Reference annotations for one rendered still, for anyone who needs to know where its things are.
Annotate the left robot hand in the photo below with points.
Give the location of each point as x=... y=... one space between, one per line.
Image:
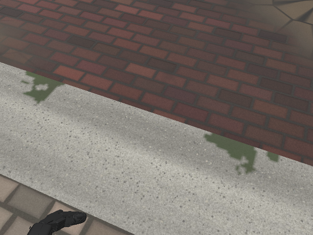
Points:
x=55 y=221

